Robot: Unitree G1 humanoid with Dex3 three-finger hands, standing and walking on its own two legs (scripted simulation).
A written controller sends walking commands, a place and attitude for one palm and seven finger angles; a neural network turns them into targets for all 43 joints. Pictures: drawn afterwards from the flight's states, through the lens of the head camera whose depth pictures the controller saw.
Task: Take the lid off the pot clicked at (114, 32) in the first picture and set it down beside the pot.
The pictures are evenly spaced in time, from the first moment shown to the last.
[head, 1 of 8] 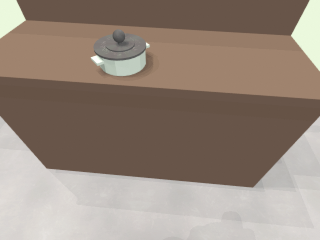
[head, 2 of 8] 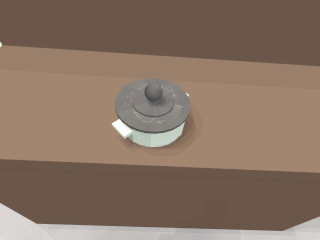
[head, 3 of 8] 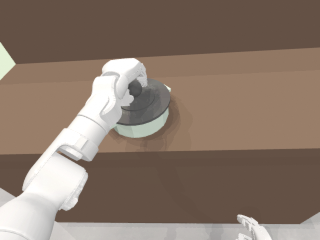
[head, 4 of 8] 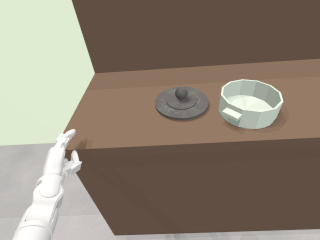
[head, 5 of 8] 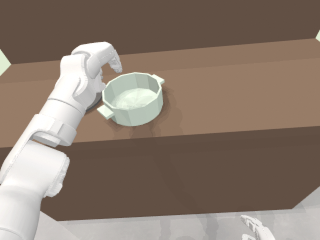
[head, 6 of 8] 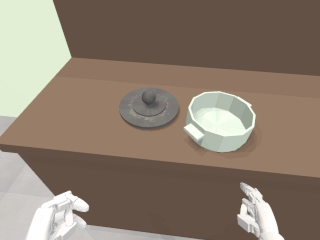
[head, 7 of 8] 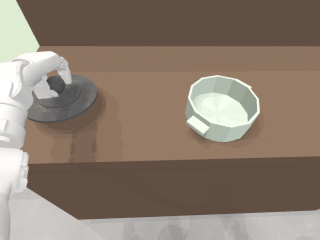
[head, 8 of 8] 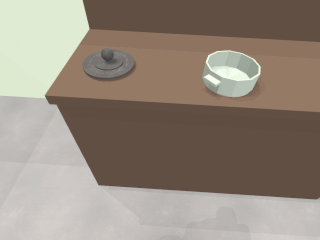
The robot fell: no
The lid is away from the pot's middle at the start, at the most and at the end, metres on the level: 0.00 0.47 0.46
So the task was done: no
